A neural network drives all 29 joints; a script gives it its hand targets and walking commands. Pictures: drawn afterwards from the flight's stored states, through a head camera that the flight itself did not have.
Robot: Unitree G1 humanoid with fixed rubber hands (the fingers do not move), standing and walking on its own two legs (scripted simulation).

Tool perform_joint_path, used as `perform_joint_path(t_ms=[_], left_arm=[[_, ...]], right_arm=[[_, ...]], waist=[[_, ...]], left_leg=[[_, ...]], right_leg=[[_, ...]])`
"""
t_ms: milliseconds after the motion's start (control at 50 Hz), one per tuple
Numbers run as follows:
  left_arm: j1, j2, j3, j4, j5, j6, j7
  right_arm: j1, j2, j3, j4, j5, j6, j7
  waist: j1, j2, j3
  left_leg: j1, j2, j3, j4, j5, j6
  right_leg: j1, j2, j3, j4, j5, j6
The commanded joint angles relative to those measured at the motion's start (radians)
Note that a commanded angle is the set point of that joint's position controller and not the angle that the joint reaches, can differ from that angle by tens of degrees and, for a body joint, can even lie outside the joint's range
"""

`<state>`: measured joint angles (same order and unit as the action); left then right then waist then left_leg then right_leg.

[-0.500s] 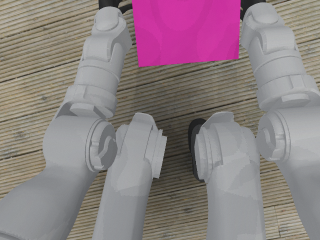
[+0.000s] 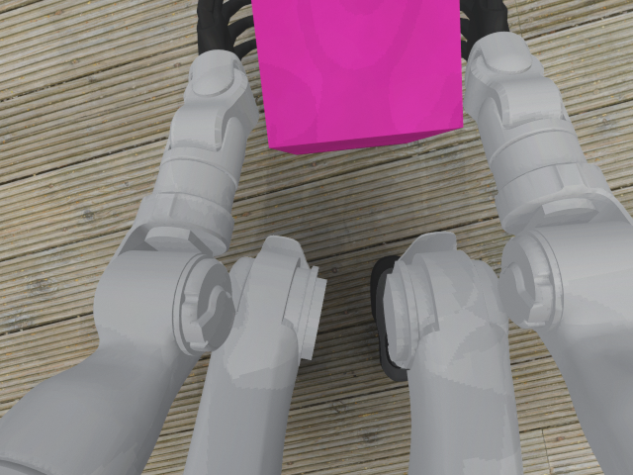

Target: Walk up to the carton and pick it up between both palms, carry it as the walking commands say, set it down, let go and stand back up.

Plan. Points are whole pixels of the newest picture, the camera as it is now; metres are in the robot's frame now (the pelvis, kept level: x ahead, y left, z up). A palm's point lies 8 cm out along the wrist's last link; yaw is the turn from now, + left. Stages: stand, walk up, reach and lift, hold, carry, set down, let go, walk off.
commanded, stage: set down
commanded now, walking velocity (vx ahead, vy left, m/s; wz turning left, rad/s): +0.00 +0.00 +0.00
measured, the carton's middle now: (349, 69) +0.52 -0.02 -0.22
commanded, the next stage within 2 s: none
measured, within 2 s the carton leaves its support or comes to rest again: rests again in 0.70 s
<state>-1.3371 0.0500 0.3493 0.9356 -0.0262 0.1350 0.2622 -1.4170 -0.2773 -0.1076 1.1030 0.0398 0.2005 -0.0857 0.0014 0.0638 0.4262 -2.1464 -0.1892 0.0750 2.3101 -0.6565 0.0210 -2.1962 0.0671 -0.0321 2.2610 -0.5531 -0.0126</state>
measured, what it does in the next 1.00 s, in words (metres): stands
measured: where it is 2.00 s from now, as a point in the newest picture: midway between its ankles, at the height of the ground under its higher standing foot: (340, 345)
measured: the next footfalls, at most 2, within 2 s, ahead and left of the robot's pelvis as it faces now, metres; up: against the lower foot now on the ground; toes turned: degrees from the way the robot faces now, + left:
none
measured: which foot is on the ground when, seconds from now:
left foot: down 0.00-1.00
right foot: down 0.00-1.00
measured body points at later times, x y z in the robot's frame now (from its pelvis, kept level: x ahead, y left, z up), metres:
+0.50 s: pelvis +0.01 +0.00 +0.00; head +0.35 -0.02 +0.28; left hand +0.54 +0.11 -0.16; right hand +0.54 -0.16 -0.17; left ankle +0.10 +0.09 -0.32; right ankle +0.13 -0.10 -0.32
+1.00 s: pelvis -0.01 -0.01 +0.01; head +0.36 -0.02 +0.26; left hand +0.51 +0.14 -0.19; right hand +0.51 -0.21 -0.19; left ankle +0.10 +0.08 -0.32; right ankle +0.13 -0.10 -0.32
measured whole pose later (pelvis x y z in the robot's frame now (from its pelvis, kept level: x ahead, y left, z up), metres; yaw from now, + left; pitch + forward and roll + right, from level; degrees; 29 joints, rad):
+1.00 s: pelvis -0.01 -0.01 +0.01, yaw +1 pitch +28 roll +1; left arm -1.29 0.25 0.05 0.94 -0.25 0.08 0.22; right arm -1.32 -0.37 -0.08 1.05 0.22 0.06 -0.13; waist -0.01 0.02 0.53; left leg -2.12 -0.15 0.06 2.26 -0.63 0.02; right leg -2.17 0.06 -0.05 2.22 -0.53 -0.04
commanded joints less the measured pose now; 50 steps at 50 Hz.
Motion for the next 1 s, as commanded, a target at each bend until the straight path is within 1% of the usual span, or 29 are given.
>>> perform_joint_path(t_ms=[0, 20, 40, 120, 140, 160, 240, 280, 320, 340, 480, 500, 520, 540, 560, 600, 640, 660, 680, 700, 720, 740, 760, 800, 840, 880, 940, 960, 980], left_arm=[[-0.490, -1.016, -0.425, 0.020, -0.042, 0.037, -0.367], [-0.480, -1.012, -0.419, 0.025, -0.035, 0.034, -0.367], [-0.481, -1.004, -0.422, 0.018, -0.033, 0.031, -0.365], [-0.462, -0.978, -0.411, 0.036, -0.018, 0.023, -0.358], [-0.458, -0.977, -0.408, 0.039, -0.015, 0.021, -0.355], [-0.458, -0.975, -0.406, 0.040, -0.015, 0.019, -0.353], [-0.436, -0.965, -0.399, 0.050, -0.005, 0.012, -0.349], [-0.433, -0.961, -0.401, 0.048, -0.004, 0.008, -0.346], [-0.425, -0.958, -0.400, 0.048, 0.000, 0.005, -0.344], [-0.423, -0.954, -0.399, 0.049, -0.001, 0.003, -0.343], [-0.411, -0.909, -0.383, 0.039, 0.007, -0.007, -0.340], [-0.409, -0.899, -0.383, 0.034, 0.005, -0.010, -0.337], [-0.402, -0.878, -0.373, 0.034, 0.006, -0.012, -0.335], [-0.405, -0.858, -0.367, 0.030, 0.007, -0.015, -0.331], [-0.394, -0.829, -0.359, 0.030, 0.007, -0.016, -0.325], [-0.374, -0.759, -0.343, 0.024, 0.006, -0.022, -0.310], [-0.349, -0.635, -0.313, 0.024, 0.003, -0.033, -0.282], [-0.327, -0.546, -0.298, 0.025, -0.003, -0.040, -0.261], [-0.295, -0.440, -0.273, 0.033, -0.005, -0.047, -0.236], [-0.263, -0.307, -0.245, 0.035, -0.011, -0.059, -0.205], [-0.225, -0.164, -0.216, 0.032, -0.020, -0.070, -0.169], [-0.196, -0.028, -0.196, 0.030, -0.034, -0.079, -0.134], [-0.178, 0.056, -0.190, 0.027, -0.052, -0.083, -0.109], [-0.177, 0.162, -0.182, 0.012, -0.087, -0.093, -0.074], [-0.206, 0.185, -0.224, -0.041, -0.133, -0.102, -0.057], [-0.249, 0.202, -0.272, -0.132, -0.183, -0.109, -0.048], [-0.320, 0.219, -0.334, -0.251, -0.253, -0.094, -0.040], [-0.330, 0.231, -0.343, -0.252, -0.267, -0.078, -0.040], [-0.310, 0.224, -0.331, -0.241, -0.263, -0.073, -0.043]], right_arm=[[-0.504, 0.997, 0.204, -0.233, 0.049, -0.081, 0.237], [-0.501, 0.988, 0.199, -0.233, 0.043, -0.086, 0.236], [-0.485, 0.989, 0.195, -0.224, 0.037, -0.086, 0.235], [-0.464, 0.968, 0.176, -0.208, 0.015, -0.091, 0.233], [-0.470, 0.959, 0.177, -0.213, 0.014, -0.094, 0.233], [-0.464, 0.958, 0.172, -0.208, 0.010, -0.094, 0.234], [-0.450, 0.952, 0.173, -0.206, 0.005, -0.099, 0.235], [-0.442, 0.946, 0.175, -0.205, 0.007, -0.102, 0.234], [-0.444, 0.947, 0.182, -0.210, 0.014, -0.105, 0.232], [-0.440, 0.939, 0.178, -0.205, 0.012, -0.105, 0.231], [-0.436, 0.928, 0.182, -0.214, 0.020, -0.118, 0.211], [-0.431, 0.918, 0.176, -0.217, 0.018, -0.121, 0.206], [-0.423, 0.900, 0.167, -0.211, 0.016, -0.122, 0.201], [-0.420, 0.883, 0.160, -0.211, 0.016, -0.126, 0.195], [-0.420, 0.851, 0.152, -0.214, 0.017, -0.129, 0.188], [-0.405, 0.769, 0.127, -0.219, 0.017, -0.139, 0.169], [-0.373, 0.656, 0.091, -0.212, 0.014, -0.149, 0.140], [-0.347, 0.560, 0.062, -0.200, 0.011, -0.157, 0.118], [-0.324, 0.455, 0.032, -0.192, 0.015, -0.167, 0.095], [-0.280, 0.325, -0.005, -0.169, 0.012, -0.176, 0.066], [-0.243, 0.176, -0.043, -0.159, 0.017, -0.188, 0.032], [-0.211, 0.041, -0.062, -0.150, 0.034, -0.197, 0.001], [-0.194, -0.038, -0.081, -0.140, 0.043, -0.199, -0.020], [-0.188, -0.113, -0.088, -0.136, 0.065, -0.201, -0.041], [-0.201, -0.113, -0.047, -0.151, 0.105, -0.200, -0.044], [-0.231, -0.114, 0.002, -0.187, 0.152, -0.193, -0.041], [-0.308, -0.149, 0.057, -0.291, 0.215, -0.175, -0.043], [-0.341, -0.177, 0.060, -0.312, 0.222, -0.164, -0.044], [-0.328, -0.181, 0.048, -0.320, 0.223, -0.161, -0.040]], waist=[[-0.094, -0.044, -1.192], [-0.090, -0.039, -1.177], [-0.098, -0.041, -1.168], [-0.105, -0.036, -1.132], [-0.099, -0.033, -1.133], [-0.103, -0.033, -1.134], [-0.091, -0.033, -1.134], [-0.092, -0.030, -1.143], [-0.079, -0.026, -1.149], [-0.079, -0.022, -1.140], [-0.067, -0.030, -1.169], [-0.073, -0.034, -1.173], [-0.067, -0.029, -1.176], [-0.068, -0.029, -1.180], [-0.063, -0.024, -1.188], [-0.069, -0.028, -1.207], [-0.063, -0.036, -1.224], [-0.071, -0.040, -1.223], [-0.064, -0.042, -1.227], [-0.062, -0.048, -1.226], [-0.070, -0.058, -1.233], [-0.064, -0.058, -1.248], [-0.068, -0.056, -1.288], [-0.053, -0.063, -1.360], [-0.045, -0.075, -1.445], [-0.037, -0.086, -1.566], [-0.024, -0.083, -1.767], [-0.027, -0.085, -1.781], [-0.025, -0.081, -1.724]], left_leg=[[0.270, 0.005, -0.120, -0.263, 0.366, -0.020], [0.265, 0.001, -0.120, -0.264, 0.366, -0.020], [0.258, 0.003, -0.127, -0.266, 0.368, -0.022], [0.247, 0.005, -0.134, -0.271, 0.363, -0.026], [0.253, 0.004, -0.136, -0.271, 0.369, -0.026], [0.256, 0.005, -0.138, -0.271, 0.373, -0.027], [0.264, 0.003, -0.137, -0.264, 0.390, -0.029], [0.268, 0.007, -0.138, -0.257, 0.398, -0.031], [0.277, 0.006, -0.132, -0.251, 0.408, -0.032], [0.273, 0.005, -0.131, -0.249, 0.405, -0.032], [0.267, 0.008, -0.121, -0.231, 0.401, -0.033], [0.271, 0.008, -0.120, -0.230, 0.405, -0.034], [0.278, 0.008, -0.118, -0.230, 0.404, -0.034], [0.276, 0.009, -0.114, -0.227, 0.401, -0.035], [0.286, 0.011, -0.115, -0.227, 0.407, -0.036], [0.297, 0.013, -0.112, -0.228, 0.402, -0.040], [0.314, 0.019, -0.107, -0.229, 0.396, -0.044], [0.318, 0.023, -0.108, -0.234, 0.388, -0.048], [0.333, 0.027, -0.109, -0.241, 0.379, -0.048], [0.337, 0.034, -0.105, -0.245, 0.369, -0.053], [0.339, 0.041, -0.110, -0.254, 0.355, -0.052], [0.360, 0.049, -0.115, -0.264, 0.356, -0.053], [0.381, 0.058, -0.122, -0.271, 0.363, -0.054], [0.411, 0.073, -0.127, -0.282, 0.379, -0.052], [0.439, 0.079, -0.129, -0.291, 0.408, -0.044], [0.478, 0.086, -0.119, -0.285, 0.438, -0.039], [0.558, 0.094, -0.105, -0.271, 0.453, -0.031], [0.559, 0.100, -0.102, -0.274, 0.426, -0.026], [0.529, 0.099, -0.096, -0.268, 0.435, -0.024]], right_leg=[[0.555, 0.041, 0.051, -0.143, 0.383, -0.037], [0.540, 0.042, 0.052, -0.144, 0.377, -0.038], [0.531, 0.042, 0.053, -0.142, 0.379, -0.039], [0.501, 0.041, 0.053, -0.140, 0.367, -0.041], [0.493, 0.041, 0.052, -0.137, 0.368, -0.041], [0.493, 0.040, 0.051, -0.136, 0.371, -0.041], [0.487, 0.042, 0.051, -0.133, 0.380, -0.039], [0.487, 0.041, 0.052, -0.128, 0.392, -0.037], [0.498, 0.043, 0.053, -0.129, 0.400, -0.035], [0.496, 0.044, 0.055, -0.130, 0.399, -0.035], [0.541, 0.045, 0.061, -0.125, 0.426, -0.026], [0.544, 0.046, 0.060, -0.125, 0.430, -0.024], [0.550, 0.045, 0.062, -0.125, 0.427, -0.023], [0.558, 0.046, 0.064, -0.127, 0.432, -0.023], [0.562, 0.043, 0.064, -0.122, 0.434, -0.021], [0.580, 0.041, 0.063, -0.123, 0.434, -0.017], [0.589, 0.038, 0.063, -0.128, 0.426, -0.013], [0.598, 0.033, 0.064, -0.132, 0.421, -0.011], [0.599, 0.028, 0.063, -0.136, 0.409, -0.008], [0.600, 0.020, 0.065, -0.145, 0.396, -0.008], [0.607, 0.011, 0.064, -0.154, 0.383, -0.005], [0.612, 0.001, 0.065, -0.167, 0.374, -0.004], [0.616, -0.007, 0.067, -0.174, 0.373, -0.003], [0.632, -0.021, 0.075, -0.188, 0.378, -0.004], [0.669, -0.026, 0.080, -0.188, 0.406, -0.011], [0.734, -0.029, 0.084, -0.181, 0.447, -0.019], [0.836, -0.034, 0.087, -0.175, 0.477, -0.031], [0.851, -0.035, 0.085, -0.178, 0.454, -0.034], [0.862, -0.037, 0.091, -0.178, 0.484, -0.033]])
